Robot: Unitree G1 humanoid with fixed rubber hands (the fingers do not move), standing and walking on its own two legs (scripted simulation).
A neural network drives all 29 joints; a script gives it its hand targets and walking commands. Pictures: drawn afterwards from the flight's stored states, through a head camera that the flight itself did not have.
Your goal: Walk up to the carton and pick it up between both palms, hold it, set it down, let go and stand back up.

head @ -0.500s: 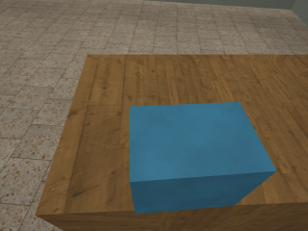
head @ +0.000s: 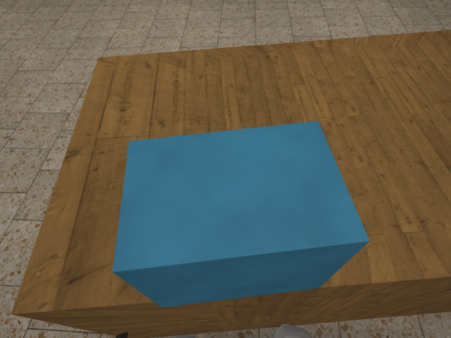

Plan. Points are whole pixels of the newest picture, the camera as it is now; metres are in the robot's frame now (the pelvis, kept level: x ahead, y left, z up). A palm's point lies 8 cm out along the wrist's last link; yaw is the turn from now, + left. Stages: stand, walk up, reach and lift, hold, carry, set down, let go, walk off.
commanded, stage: walk up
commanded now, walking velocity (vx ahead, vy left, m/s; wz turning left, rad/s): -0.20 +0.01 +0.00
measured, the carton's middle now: (233, 221) +0.29 -0.01 +0.04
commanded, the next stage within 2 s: none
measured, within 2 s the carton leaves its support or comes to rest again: neither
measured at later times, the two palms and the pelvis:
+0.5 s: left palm out of the picture -0.03 +0.28 -0.13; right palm out of the picture +0.03 -0.18 -0.10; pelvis -0.04 +0.03 +0.03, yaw +0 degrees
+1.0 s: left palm out of the picture -0.05 +0.22 -0.11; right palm out of the picture -0.07 -0.20 -0.12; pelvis -0.05 +0.01 +0.04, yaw +0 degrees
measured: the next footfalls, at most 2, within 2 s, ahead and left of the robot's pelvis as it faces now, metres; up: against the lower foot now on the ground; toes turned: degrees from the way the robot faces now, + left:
left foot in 0.26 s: -0.02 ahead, +0.13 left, +0.00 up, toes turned +4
right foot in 0.64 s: -0.05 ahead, -0.09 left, +0.00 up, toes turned +0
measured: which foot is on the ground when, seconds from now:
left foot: up 0.00-0.24, down 0.26-1.00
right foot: down 0.00-0.28, up 0.30-0.62, down 0.64-1.00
